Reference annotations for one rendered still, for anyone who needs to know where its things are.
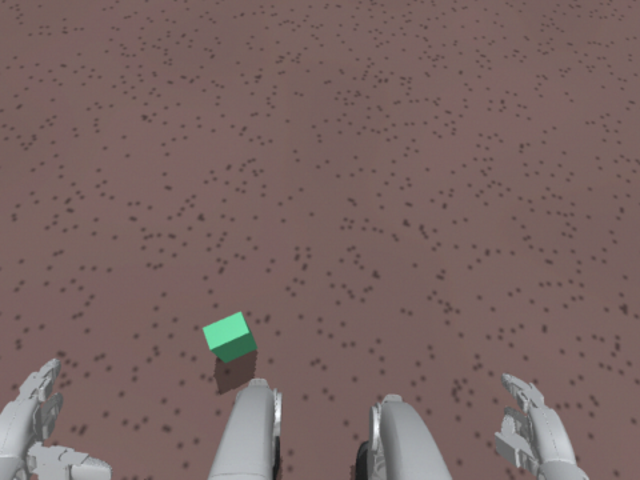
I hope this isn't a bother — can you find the left robot hand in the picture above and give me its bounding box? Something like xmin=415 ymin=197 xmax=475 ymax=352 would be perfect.
xmin=0 ymin=359 xmax=112 ymax=480

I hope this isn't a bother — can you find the left robot arm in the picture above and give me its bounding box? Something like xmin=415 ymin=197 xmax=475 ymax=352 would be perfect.
xmin=0 ymin=457 xmax=30 ymax=480

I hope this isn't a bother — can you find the right robot hand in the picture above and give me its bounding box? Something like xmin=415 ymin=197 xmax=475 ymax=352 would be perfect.
xmin=495 ymin=373 xmax=577 ymax=476

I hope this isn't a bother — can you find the carton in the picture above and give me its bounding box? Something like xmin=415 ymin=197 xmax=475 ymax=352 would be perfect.
xmin=203 ymin=311 xmax=257 ymax=363

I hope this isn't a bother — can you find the right robot arm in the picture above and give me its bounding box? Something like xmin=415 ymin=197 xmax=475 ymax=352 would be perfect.
xmin=536 ymin=461 xmax=590 ymax=480

